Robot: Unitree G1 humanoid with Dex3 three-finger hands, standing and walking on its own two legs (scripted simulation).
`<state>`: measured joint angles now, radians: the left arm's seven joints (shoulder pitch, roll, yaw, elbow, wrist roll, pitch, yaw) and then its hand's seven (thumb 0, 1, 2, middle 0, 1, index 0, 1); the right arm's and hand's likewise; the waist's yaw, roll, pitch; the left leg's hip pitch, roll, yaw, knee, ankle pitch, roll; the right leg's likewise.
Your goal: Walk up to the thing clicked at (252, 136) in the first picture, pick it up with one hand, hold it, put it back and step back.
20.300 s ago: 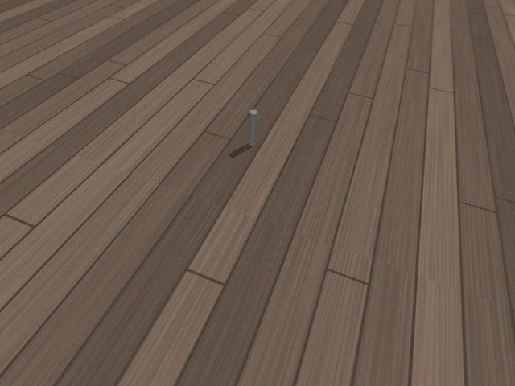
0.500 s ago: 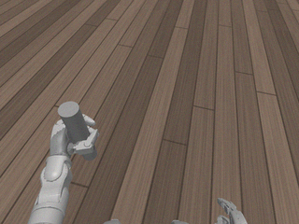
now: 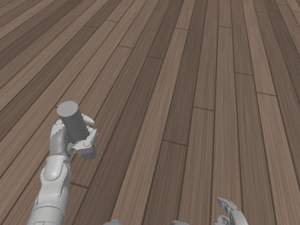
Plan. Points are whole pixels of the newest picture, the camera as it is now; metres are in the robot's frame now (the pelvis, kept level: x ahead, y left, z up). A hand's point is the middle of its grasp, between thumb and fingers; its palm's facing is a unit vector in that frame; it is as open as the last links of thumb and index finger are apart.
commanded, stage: crouch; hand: left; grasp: from the side
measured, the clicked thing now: (80, 135) +0.33 +0.18 +0.05
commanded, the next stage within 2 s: lower in 1.82 s
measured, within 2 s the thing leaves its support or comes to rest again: neither
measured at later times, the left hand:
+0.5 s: hand (94, 156) +0.35 +0.18 -0.12, palm faces +0.08 -1.00 -0.01, open 5.6 cm
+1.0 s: hand (101, 174) +0.36 +0.20 -0.35, palm faces +0.11 -0.99 -0.02, open 5.6 cm
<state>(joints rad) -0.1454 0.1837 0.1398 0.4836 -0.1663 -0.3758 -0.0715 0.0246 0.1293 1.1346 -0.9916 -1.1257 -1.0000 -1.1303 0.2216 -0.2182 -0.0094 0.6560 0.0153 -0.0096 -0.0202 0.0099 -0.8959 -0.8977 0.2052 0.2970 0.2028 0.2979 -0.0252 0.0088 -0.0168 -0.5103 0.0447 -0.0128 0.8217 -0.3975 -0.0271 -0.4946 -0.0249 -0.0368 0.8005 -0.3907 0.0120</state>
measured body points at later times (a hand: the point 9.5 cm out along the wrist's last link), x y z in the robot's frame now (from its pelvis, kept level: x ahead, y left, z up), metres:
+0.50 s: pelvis -0.02 +0.00 -0.10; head +0.10 +0.02 +0.33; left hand +0.34 +0.23 -0.11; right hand +0.10 -0.26 -0.22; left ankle +0.01 +0.14 -0.70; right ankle +0.01 -0.13 -0.70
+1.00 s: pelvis -0.07 +0.00 -0.31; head +0.13 +0.03 +0.09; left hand +0.35 +0.25 -0.35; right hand +0.06 -0.26 -0.44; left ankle +0.01 +0.14 -0.70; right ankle +0.01 -0.13 -0.70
